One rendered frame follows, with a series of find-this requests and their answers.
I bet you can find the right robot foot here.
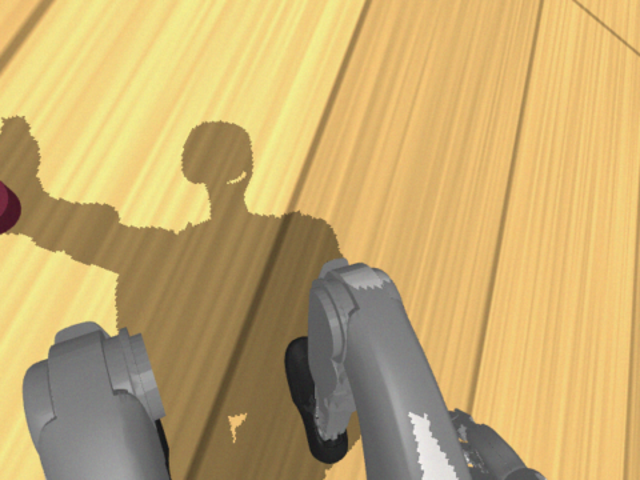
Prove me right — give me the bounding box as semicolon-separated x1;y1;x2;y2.
285;336;348;464

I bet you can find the left robot foot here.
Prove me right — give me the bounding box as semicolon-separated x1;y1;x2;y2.
155;419;171;480

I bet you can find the tin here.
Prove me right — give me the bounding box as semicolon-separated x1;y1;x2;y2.
0;181;21;234

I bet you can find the right robot hand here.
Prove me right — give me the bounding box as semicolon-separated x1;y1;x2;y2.
448;408;527;480

